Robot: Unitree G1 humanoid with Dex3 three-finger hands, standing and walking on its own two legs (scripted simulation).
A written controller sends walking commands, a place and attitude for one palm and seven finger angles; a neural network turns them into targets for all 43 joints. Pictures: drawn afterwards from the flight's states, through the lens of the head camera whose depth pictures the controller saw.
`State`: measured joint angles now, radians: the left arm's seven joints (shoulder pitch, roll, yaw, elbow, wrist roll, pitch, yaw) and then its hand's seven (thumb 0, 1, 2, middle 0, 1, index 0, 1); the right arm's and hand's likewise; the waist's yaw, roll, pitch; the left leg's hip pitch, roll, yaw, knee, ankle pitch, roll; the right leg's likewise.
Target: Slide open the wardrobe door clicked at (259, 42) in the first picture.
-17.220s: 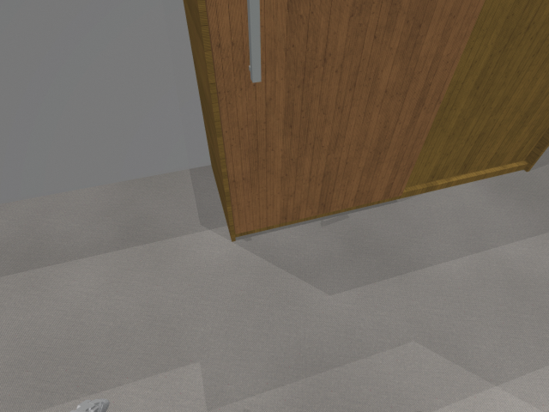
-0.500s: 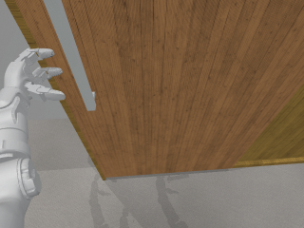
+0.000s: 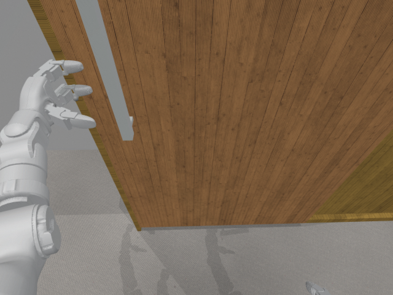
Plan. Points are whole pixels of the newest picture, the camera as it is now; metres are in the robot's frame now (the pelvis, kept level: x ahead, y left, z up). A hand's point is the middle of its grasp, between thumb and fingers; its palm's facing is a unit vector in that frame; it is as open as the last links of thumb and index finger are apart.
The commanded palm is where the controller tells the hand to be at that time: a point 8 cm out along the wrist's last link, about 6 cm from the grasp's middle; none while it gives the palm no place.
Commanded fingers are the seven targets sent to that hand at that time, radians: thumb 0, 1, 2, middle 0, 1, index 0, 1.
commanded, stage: move the hooked fingers beside the handle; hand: left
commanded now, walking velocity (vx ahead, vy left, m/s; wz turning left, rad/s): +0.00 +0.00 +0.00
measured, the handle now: (114, 76) +0.50 +0.18 +0.19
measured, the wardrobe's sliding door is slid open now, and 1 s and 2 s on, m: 0.00 0.00 0.00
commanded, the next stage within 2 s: feel for the door with the fingertips in 0.06 s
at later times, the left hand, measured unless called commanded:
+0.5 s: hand (100, 95) +0.45 +0.20 +0.18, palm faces +0.03 -1.00 +0.01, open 14.0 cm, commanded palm +0.42 +0.25 +0.18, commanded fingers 0.00 -0.50 0.30 -0.30 -1.20 -0.30 -1.20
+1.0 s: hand (100, 91) +0.45 +0.19 +0.19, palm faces +0.05 -1.00 -0.01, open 14.0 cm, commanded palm +0.44 +0.25 +0.18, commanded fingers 0.00 -0.50 0.30 -0.30 -1.20 -0.30 -1.20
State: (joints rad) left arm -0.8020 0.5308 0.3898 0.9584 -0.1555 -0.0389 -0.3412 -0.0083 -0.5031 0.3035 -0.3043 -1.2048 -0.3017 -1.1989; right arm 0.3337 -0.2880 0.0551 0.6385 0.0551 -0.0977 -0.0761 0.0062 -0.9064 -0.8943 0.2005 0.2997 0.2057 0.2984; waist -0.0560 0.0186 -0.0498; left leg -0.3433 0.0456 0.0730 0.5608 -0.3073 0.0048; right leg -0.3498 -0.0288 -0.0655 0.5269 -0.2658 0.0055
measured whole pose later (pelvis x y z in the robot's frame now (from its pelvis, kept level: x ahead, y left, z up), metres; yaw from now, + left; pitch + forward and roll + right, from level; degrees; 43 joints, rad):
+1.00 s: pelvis -0.01 -0.01 +0.00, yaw +0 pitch +5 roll +0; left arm -0.92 0.47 0.33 1.06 -0.12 -0.06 -0.24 -0.01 -0.50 0.30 -0.30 -1.20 -0.30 -1.20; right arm 0.34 -0.30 0.05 0.68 0.05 -0.10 -0.08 0.01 -0.91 -0.89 0.20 0.30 0.20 0.30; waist -0.07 0.03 -0.03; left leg -0.34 0.05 0.06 0.55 -0.28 -0.01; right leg -0.35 -0.02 -0.07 0.53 -0.25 -0.01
